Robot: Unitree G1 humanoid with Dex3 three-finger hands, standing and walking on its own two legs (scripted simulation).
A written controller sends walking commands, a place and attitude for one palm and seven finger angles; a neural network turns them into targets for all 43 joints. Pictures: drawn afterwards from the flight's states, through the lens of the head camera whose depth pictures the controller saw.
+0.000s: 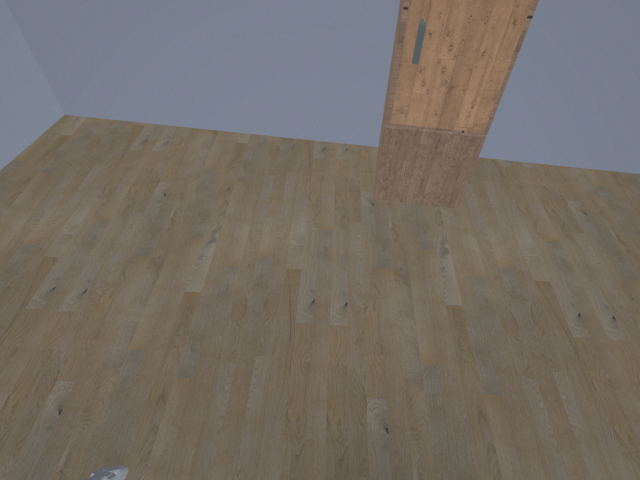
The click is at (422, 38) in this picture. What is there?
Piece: cupboard door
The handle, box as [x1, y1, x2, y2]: [412, 19, 425, 63]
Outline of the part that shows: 423,19 421,19 419,22 412,63 418,62 425,27 425,22 423,21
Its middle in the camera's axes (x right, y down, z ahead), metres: +0.32 -0.65 +1.27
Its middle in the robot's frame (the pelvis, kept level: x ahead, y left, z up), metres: +1.40 -0.25 -0.02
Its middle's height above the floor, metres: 0.75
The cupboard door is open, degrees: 0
